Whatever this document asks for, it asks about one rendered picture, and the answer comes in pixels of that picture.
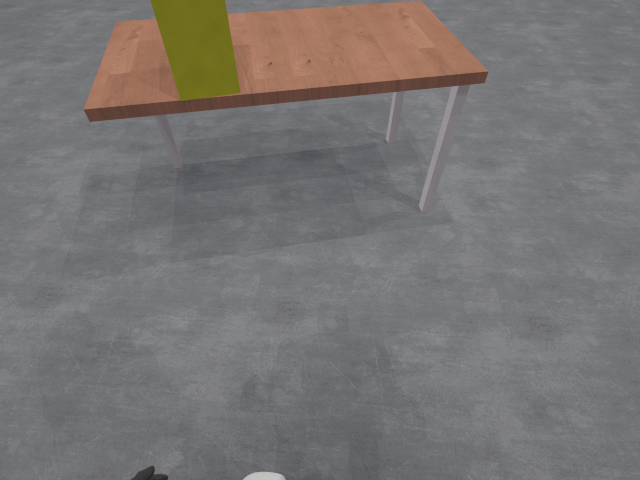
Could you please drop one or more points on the carton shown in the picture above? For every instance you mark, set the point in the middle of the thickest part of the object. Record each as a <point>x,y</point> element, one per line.
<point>197,40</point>

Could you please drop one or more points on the table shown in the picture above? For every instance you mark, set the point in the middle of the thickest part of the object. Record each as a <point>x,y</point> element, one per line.
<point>299,55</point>

